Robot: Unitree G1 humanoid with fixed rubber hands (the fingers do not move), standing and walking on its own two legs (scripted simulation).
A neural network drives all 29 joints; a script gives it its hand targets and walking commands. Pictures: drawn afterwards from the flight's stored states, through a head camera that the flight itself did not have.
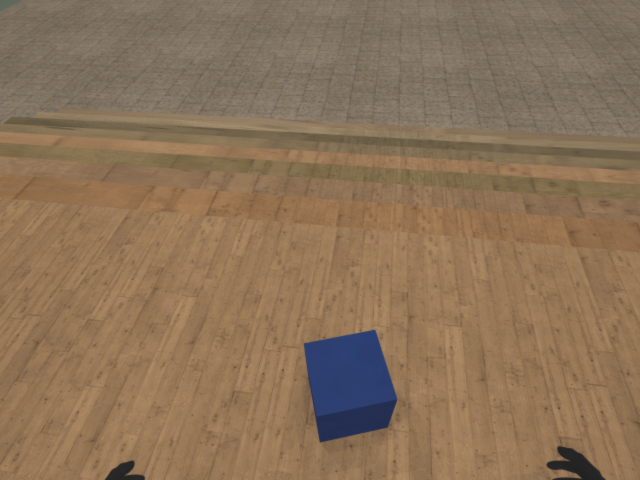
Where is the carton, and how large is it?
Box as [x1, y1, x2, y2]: [304, 330, 396, 441]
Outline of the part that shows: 375,330 304,343 308,376 320,441 387,427 396,401 396,396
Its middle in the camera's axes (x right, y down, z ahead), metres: +0.08 +0.43 +1.12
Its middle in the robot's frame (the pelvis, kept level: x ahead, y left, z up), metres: +0.46 -0.03 -0.66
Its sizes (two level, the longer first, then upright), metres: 0.210 0.200 0.250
